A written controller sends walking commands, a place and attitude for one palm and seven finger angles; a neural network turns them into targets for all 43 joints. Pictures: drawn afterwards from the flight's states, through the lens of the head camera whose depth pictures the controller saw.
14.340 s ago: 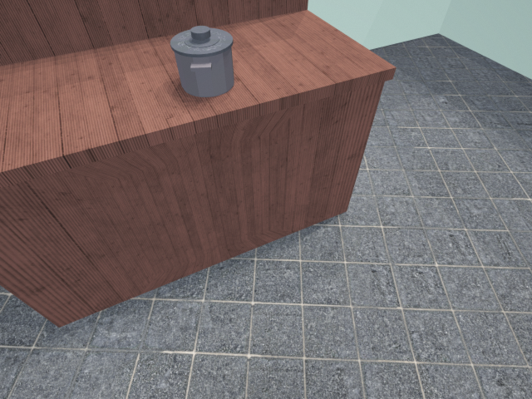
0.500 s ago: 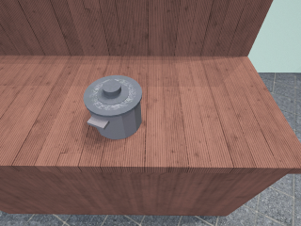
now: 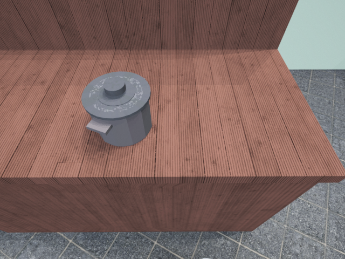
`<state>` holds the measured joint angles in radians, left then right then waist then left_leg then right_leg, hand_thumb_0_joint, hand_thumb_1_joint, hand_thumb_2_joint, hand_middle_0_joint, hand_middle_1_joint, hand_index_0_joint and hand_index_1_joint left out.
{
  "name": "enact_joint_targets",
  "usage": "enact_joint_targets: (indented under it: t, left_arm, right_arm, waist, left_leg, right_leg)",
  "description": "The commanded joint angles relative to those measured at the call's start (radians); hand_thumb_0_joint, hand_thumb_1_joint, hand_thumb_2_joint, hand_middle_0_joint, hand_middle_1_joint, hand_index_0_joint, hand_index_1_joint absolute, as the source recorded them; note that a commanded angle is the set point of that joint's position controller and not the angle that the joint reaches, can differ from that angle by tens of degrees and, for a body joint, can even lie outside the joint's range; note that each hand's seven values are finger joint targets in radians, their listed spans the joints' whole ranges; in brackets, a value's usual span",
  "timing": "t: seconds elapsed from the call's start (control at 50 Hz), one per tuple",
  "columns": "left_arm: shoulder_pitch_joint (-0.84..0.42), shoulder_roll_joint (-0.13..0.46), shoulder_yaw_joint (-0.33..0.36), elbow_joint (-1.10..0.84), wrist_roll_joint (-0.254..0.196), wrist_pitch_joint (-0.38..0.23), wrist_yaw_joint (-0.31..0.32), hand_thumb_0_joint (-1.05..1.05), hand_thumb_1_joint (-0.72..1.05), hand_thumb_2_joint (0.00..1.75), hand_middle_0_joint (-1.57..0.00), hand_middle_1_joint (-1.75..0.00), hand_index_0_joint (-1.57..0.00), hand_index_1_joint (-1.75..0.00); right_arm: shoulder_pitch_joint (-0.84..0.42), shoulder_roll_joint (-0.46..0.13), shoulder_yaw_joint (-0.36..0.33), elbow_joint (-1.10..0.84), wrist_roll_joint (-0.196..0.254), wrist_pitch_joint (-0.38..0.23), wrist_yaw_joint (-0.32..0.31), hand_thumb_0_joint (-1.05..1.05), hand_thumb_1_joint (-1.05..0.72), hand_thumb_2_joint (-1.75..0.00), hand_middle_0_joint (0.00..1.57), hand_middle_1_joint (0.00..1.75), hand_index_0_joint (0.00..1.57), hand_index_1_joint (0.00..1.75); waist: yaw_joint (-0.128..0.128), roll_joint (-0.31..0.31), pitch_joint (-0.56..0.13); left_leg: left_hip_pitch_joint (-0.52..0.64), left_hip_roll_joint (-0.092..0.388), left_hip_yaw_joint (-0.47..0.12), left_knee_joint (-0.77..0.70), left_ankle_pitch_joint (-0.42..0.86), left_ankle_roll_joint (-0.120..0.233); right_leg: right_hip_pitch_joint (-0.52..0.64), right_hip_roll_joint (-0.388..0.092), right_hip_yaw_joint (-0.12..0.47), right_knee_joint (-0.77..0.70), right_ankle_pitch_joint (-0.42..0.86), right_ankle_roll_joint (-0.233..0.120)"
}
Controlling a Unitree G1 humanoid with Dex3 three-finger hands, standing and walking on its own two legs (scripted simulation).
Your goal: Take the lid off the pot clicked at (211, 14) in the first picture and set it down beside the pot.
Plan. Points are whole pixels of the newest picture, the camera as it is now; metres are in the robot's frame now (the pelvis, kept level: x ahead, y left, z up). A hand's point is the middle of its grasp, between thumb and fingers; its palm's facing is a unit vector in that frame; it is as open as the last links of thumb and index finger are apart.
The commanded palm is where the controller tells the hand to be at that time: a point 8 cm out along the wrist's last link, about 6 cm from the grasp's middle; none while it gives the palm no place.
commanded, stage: come to a stop and stand still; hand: left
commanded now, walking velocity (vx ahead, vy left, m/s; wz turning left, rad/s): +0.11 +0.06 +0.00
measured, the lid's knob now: (114, 86) +0.46 +0.17 +0.14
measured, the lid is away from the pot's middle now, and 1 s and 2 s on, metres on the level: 0.00 0.00 0.00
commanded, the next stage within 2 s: look again from close up in 1.12 s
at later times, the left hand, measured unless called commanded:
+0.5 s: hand out of the picture -0.02 +0.19 -0.17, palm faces +0.05 -0.98 -0.19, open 7.3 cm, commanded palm none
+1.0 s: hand out of the picture -0.01 +0.16 -0.17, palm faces +0.06 -0.99 -0.12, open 7.4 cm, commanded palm none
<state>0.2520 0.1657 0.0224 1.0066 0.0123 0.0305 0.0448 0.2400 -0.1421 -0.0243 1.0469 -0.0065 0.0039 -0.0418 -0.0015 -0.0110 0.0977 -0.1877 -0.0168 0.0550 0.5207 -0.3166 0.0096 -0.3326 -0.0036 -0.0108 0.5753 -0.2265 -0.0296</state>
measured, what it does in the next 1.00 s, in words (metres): stands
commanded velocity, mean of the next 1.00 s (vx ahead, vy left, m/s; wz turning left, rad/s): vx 0.03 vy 0.02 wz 0.00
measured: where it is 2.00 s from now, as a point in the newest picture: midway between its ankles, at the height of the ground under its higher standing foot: outside the picture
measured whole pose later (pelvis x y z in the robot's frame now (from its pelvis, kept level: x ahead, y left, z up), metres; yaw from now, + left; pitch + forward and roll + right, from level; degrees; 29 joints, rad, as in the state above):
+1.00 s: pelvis +0.02 +0.02 +0.01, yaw +1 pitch -1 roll +0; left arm 0.34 0.09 -0.02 1.11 0.01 -0.01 0.05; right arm 0.32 -0.09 0.01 1.13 0.00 -0.05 -0.05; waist 0.01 -0.02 0.05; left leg -0.11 -0.03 0.05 0.45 -0.31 0.04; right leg -0.24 -0.02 -0.03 0.47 -0.21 0.00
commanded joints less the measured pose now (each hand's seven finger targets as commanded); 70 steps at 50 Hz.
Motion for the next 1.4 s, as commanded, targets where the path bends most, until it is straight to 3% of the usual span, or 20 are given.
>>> enact_joint_targets:
  t: [0.0,0.06,0.1,0.14,0.2,0.26,0.3,0.42,0.44,0.5,0.76,1.04,1.18,1.2,1.22,1.24,1.26,1.28,1.32,1.38]
  left_arm:
    - [0.069,0.132,0.027,-0.051,0.011,-0.016,0.004,0.0,0.9,0.9,-0.2,-0.3,-0.2,-0.3]
    - [0.045,0.155,0.028,-0.054,0.013,-0.019,-0.001,0.0,0.9,0.9,-0.2,-0.3,-0.2,-0.3]
    - [0.021,0.167,0.033,-0.062,0.014,-0.019,0.0,0.0,0.9,0.9,-0.2,-0.3,-0.2,-0.3]
    - [0.02,0.161,0.031,-0.064,0.011,-0.022,0.0,0.0,0.9,0.9,-0.2,-0.3,-0.2,-0.3]
    - [0.039,0.141,0.031,-0.06,0.009,-0.023,-0.002,0.0,0.9,0.9,-0.2,-0.3,-0.2,-0.3]
    - [0.08,0.102,0.024,-0.051,0.005,-0.023,-0.008,0.0,0.9,0.9,-0.2,-0.3,-0.2,-0.3]
    - [0.1,0.088,0.019,-0.038,0.005,-0.025,-0.01,0.0,0.9,0.9,-0.2,-0.3,-0.2,-0.3]
    - [0.136,0.052,0.001,0.001,0.0,-0.04,-0.007,0.0,0.9,0.9,-0.2,-0.3,-0.2,-0.3]
    - [0.135,0.052,0.001,0.008,0.0,-0.038,-0.006,0.0,0.9,0.9,-0.2,-0.3,-0.2,-0.3]
    - [0.147,0.034,-0.004,0.026,0.003,-0.037,-0.004,0.0,0.9,0.9,-0.2,-0.3,-0.2,-0.3]
    - [0.201,-0.002,-0.019,0.085,0.0,-0.051,0.008,0.0,0.9,0.9,-0.2,-0.3,-0.2,-0.3]
    - [0.182,0.013,-0.023,0.093,-0.004,-0.05,0.006,0.0,0.9,0.9,-0.2,-0.3,-0.2,-0.3]
    - [0.174,0.02,-0.022,0.086,-0.004,-0.052,0.006,0.0,0.9,0.9,-0.2,-0.3,-0.2,-0.3]
    - [0.214,0.084,-0.01,0.126,0.009,-0.067,0.04,0.0,0.9,0.9,-0.2,-0.3,-0.2,-0.3]
    - [0.174,0.105,-0.009,0.079,-0.002,-0.076,0.029,0.0,0.9,0.9,-0.2,-0.3,-0.2,-0.3]
    - [0.132,0.111,-0.007,0.063,-0.007,-0.07,0.011,0.0,0.9,0.9,-0.2,-0.3,-0.2,-0.3]
    - [0.122,0.091,-0.008,0.057,-0.006,-0.066,0.006,0.0,0.9,0.9,-0.2,-0.3,-0.2,-0.3]
    - [0.11,0.069,-0.014,0.05,-0.003,-0.06,0.003,0.0,0.9,0.9,-0.2,-0.3,-0.2,-0.3]
    - [0.098,0.044,-0.02,0.048,0.003,-0.055,0.002,0.0,0.9,0.9,-0.2,-0.3,-0.2,-0.3]
    - [0.099,0.042,-0.018,0.041,0.001,-0.048,0.0,0.0,0.9,0.9,-0.2,-0.3,-0.2,-0.3]
  right_arm:
    - [0.099,-0.071,-0.02,-0.041,-0.001,-0.005,0.005,0.0,-0.9,-0.9,0.2,0.3,0.2,0.3]
    - [0.144,-0.058,-0.012,-0.018,-0.011,0.006,0.018,0.0,-0.9,-0.9,0.2,0.3,0.2,0.3]
    - [0.193,-0.049,-0.008,0.003,-0.014,0.009,0.025,0.0,-0.9,-0.9,0.2,0.3,0.2,0.3]
    - [0.223,-0.035,-0.001,0.019,-0.014,0.005,0.025,0.0,-0.9,-0.9,0.2,0.3,0.2,0.3]
    - [0.248,-0.034,0.005,0.026,-0.02,-0.004,0.026,0.0,-0.9,-0.9,0.2,0.3,0.2,0.3]
    - [0.219,-0.043,0.009,0.009,-0.023,-0.019,0.02,0.0,-0.9,-0.9,0.2,0.3,0.2,0.3]
    - [0.213,-0.043,0.01,0.001,-0.02,-0.025,0.02,0.0,-0.9,-0.9,0.2,0.3,0.2,0.3]
    - [0.245,-0.034,0.018,0.024,-0.003,-0.048,0.012,0.0,-0.9,-0.9,0.2,0.3,0.2,0.3]
    - [0.245,-0.026,0.017,0.03,-0.001,-0.049,0.011,0.0,-0.9,-0.9,0.2,0.3,0.2,0.3]
    - [0.249,-0.023,0.015,0.038,-0.001,-0.044,0.01,0.0,-0.9,-0.9,0.2,0.3,0.2,0.3]
    - [0.222,-0.004,0.018,0.072,0.008,-0.057,-0.007,0.0,-0.9,-0.9,0.2,0.3,0.2,0.3]
    - [0.187,-0.007,0.025,0.09,0.008,-0.051,-0.006,0.0,-0.9,-0.9,0.2,0.3,0.2,0.3]
    - [0.193,-0.012,0.025,0.096,0.008,-0.054,-0.005,0.0,-0.9,-0.9,0.2,0.3,0.2,0.3]
    - [0.056,-0.092,0.013,0.012,0.009,-0.053,0.002,0.0,-0.9,-0.9,0.2,0.3,0.2,0.3]
    - [0.125,-0.058,0.014,-0.019,0.0,-0.043,0.005,0.0,-0.9,-0.9,0.2,0.3,0.2,0.3]
    - [0.105,-0.044,0.011,-0.012,-0.006,-0.038,0.01,0.0,-0.9,-0.9,0.2,0.3,0.2,0.3]
    - [0.117,-0.054,0.012,-0.021,-0.007,-0.037,0.009,0.0,-0.9,-0.9,0.2,0.3,0.2,0.3]
    - [0.119,-0.062,0.013,-0.031,-0.008,-0.038,0.009,0.0,-0.9,-0.9,0.2,0.3,0.2,0.3]
    - [0.134,-0.067,0.017,-0.032,-0.006,-0.04,0.007,0.0,-0.9,-0.9,0.2,0.3,0.2,0.3]
    - [0.143,-0.08,0.018,-0.042,-0.006,-0.042,0.007,0.0,-0.9,-0.9,0.2,0.3,0.2,0.3]
  waist:
    - [-0.009,-0.038,-0.107]
    - [-0.017,-0.113,-0.046]
    - [-0.033,-0.142,-0.013]
    - [-0.034,-0.09,0.002]
    - [-0.022,0.011,0.035]
    - [0.014,0.122,0.042]
    - [0.026,0.089,0.039]
    - [0.022,0.036,-0.03]
    - [0.023,0.059,-0.02]
    - [0.017,0.02,0.037]
    - [0.0,0.016,-0.024]
    - [0.007,0.015,0.014]
    - [0.006,0.012,-0.015]
    - [0.038,0.047,-0.065]
    - [-0.007,0.074,-0.162]
    - [0.004,0.133,-0.179]
    - [-0.001,0.108,-0.166]
    - [-0.001,0.094,-0.106]
    - [-0.003,0.044,-0.019]
    - [0.001,0.011,0.019]
  left_leg:
    - [-0.046,0.076,-0.061,-0.014,-0.007,0.013]
    - [-0.031,0.035,-0.035,0.017,-0.127,0.009]
    - [0.006,0.026,-0.014,0.041,-0.091,0.008]
    - [0.034,0.036,-0.023,-0.017,-0.079,0.013]
    - [-0.031,0.051,-0.043,-0.083,-0.104,0.021]
    - [-0.176,0.103,-0.132,-0.194,-0.187,0.037]
    - [-0.225,0.114,-0.153,-0.223,-0.214,0.039]
    - [-0.138,0.126,-0.154,-0.21,-0.014,0.04]
    - [-0.142,0.135,-0.163,-0.227,-0.019,0.043]
    - [-0.171,0.131,-0.169,-0.237,-0.096,0.041]
    - [-0.002,0.129,-0.11,-0.144,0.257,0.034]
    - [-0.018,0.128,-0.11,-0.169,0.212,0.03]
    - [-0.01,0.125,-0.108,-0.167,0.224,0.027]
    - [-0.027,0.124,-0.064,-0.003,0.357,-0.001]
    - [-0.041,0.07,-0.083,-0.056,0.059,-0.003]
    - [-0.026,0.063,-0.09,-0.088,0.071,0.009]
    - [-0.04,0.095,-0.115,-0.091,0.084,0.02]
    - [-0.073,0.109,-0.135,-0.102,0.081,0.03]
    - [-0.114,0.123,-0.155,-0.127,0.125,0.04]
    - [-0.129,0.125,-0.169,-0.156,0.103,0.043]
  right_leg:
    - [0.04,-0.159,0.204,-0.167,0.022,-0.052]
    - [-0.064,-0.174,0.264,-0.346,-0.442,-0.06]
    - [-0.131,-0.184,0.271,-0.406,-0.516,-0.057]
    - [-0.144,-0.164,0.229,-0.389,-0.478,-0.054]
    - [-0.121,-0.132,0.179,-0.319,-0.407,-0.044]
    - [0.003,-0.081,0.116,-0.215,-0.277,-0.034]
    - [0.054,-0.073,0.102,-0.183,-0.222,-0.029]
    - [0.116,-0.089,0.072,-0.157,-0.027,-0.022]
    - [0.118,-0.088,0.061,-0.158,-0.022,-0.019]
    - [0.092,-0.086,0.064,-0.156,-0.042,-0.014]
    - [0.099,-0.108,0.083,-0.151,0.174,-0.017]
    - [0.131,-0.116,0.084,-0.183,0.169,-0.018]
    - [0.153,-0.121,0.085,-0.178,0.192,-0.017]
    - [0.172,-0.147,0.09,-0.114,0.559,-0.008]
    - [0.217,-0.167,0.133,-0.106,0.367,-0.028]
    - [0.206,-0.156,0.115,-0.077,0.286,-0.046]
    - [0.162,-0.124,0.09,-0.086,0.119,-0.039]
    - [0.116,-0.102,0.073,-0.097,0.033,-0.03]
    - [0.086,-0.081,0.056,-0.093,0.034,-0.024]
    - [0.074,-0.076,0.054,-0.094,0.011,-0.024]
